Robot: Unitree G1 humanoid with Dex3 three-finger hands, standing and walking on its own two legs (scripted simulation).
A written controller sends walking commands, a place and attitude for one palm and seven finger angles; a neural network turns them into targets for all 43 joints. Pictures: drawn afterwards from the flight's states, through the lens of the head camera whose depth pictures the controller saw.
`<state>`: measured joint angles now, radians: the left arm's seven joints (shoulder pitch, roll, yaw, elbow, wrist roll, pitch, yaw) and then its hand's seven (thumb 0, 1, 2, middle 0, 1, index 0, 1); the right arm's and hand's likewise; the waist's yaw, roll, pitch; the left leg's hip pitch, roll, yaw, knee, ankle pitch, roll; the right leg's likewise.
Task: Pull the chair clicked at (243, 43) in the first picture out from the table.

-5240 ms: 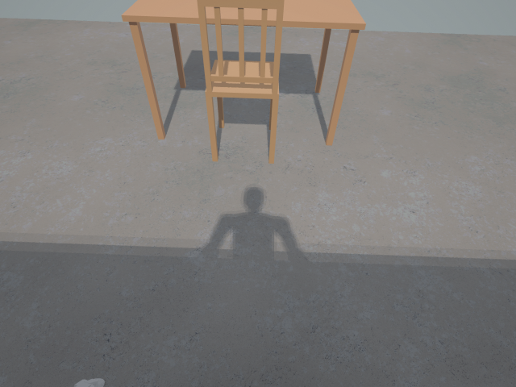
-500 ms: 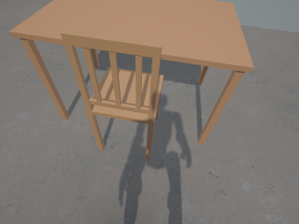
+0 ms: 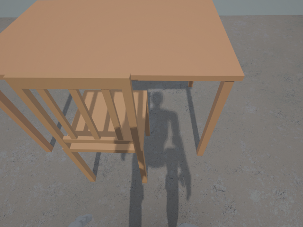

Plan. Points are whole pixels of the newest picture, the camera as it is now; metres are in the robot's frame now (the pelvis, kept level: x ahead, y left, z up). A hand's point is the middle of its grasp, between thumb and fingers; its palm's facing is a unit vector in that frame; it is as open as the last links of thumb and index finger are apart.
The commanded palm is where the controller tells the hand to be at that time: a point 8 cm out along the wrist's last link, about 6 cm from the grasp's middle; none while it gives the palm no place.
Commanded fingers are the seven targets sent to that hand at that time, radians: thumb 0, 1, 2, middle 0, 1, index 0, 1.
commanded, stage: come to a stop and stand still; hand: left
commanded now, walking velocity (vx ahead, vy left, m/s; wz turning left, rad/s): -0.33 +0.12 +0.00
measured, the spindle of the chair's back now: (87, 117) +0.49 +0.25 -0.06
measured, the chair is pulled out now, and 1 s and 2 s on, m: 0.00 0.00 0.00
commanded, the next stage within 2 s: none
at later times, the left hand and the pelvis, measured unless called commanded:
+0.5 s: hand out of the picture +0.03 +0.24 -0.17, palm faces +0.07 -0.98 -0.17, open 7.4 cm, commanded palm none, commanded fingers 0.00 0.90 0.90 -0.20 -0.30 -0.20 -0.30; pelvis +0.00 +0.05 +0.02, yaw +0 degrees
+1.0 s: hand out of the picture -0.01 +0.17 -0.15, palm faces +0.01 -0.97 -0.23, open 7.3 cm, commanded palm none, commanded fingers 0.00 0.90 0.90 -0.20 -0.30 -0.20 -0.30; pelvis -0.03 -0.01 +0.02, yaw +0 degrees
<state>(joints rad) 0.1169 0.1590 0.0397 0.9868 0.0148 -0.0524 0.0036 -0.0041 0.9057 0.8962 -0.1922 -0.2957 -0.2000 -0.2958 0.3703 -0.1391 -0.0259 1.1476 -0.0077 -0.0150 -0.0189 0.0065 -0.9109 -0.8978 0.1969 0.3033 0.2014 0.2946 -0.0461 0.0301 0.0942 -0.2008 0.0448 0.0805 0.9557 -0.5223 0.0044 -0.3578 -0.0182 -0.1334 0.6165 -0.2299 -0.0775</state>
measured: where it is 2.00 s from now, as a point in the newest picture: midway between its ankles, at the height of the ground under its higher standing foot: outside the picture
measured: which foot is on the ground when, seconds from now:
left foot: up 0.00-0.34, down 0.36-1.00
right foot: down 0.00-0.36, up 0.38-0.82, down 0.84-1.00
